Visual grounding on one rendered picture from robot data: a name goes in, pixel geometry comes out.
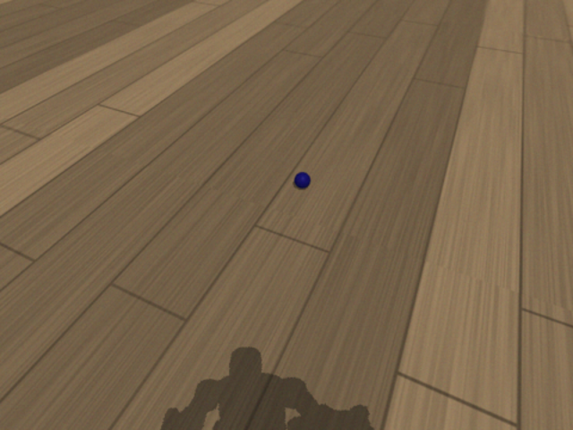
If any ball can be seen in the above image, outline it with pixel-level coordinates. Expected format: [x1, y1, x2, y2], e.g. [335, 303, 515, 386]
[295, 172, 311, 188]

